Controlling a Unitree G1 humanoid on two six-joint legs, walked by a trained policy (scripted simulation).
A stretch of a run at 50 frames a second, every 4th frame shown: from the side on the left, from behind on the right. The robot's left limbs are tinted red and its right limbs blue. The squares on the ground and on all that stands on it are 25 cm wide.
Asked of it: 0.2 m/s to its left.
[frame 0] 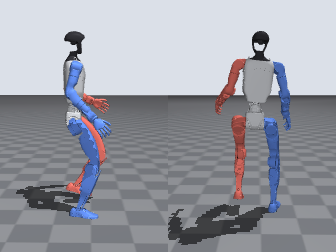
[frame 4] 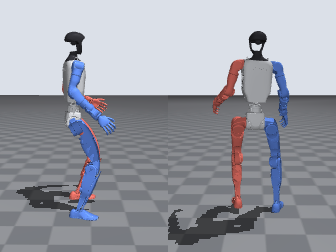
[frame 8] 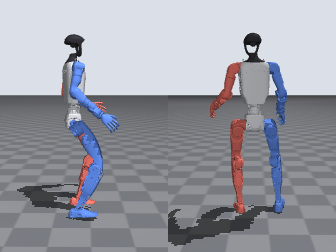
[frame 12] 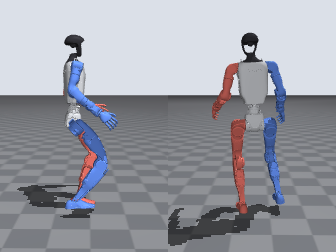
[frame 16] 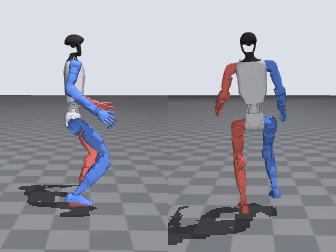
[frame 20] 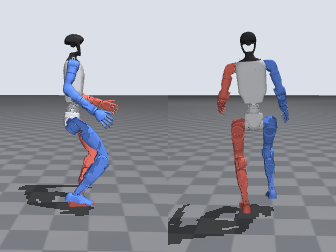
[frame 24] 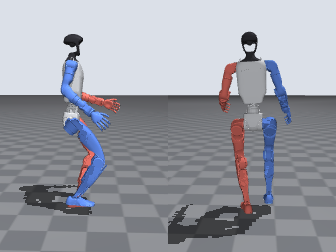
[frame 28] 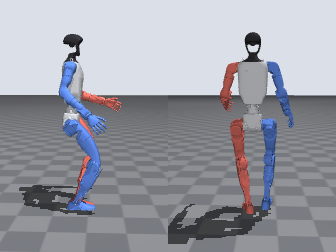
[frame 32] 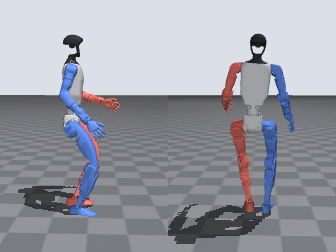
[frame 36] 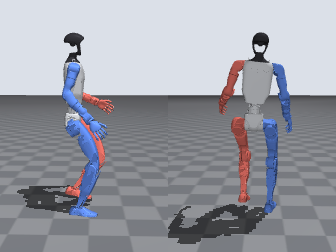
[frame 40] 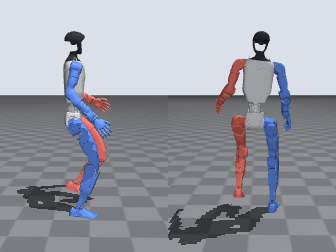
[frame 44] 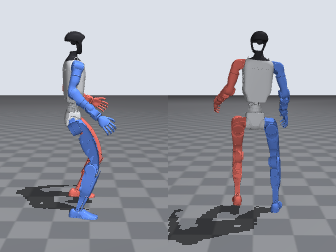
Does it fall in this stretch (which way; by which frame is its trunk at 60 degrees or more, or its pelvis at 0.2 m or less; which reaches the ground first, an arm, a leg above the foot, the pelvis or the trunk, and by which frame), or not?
no
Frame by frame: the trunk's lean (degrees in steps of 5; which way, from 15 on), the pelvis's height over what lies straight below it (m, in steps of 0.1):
0: 5, 0.8
4: 5, 0.8
8: 0, 0.7
12: 5, 0.7
16: 5, 0.7
20: 5, 0.7
24: 5, 0.7
28: 0, 0.7
32: 5, 0.7
36: 5, 0.7
40: 5, 0.8
44: 5, 0.8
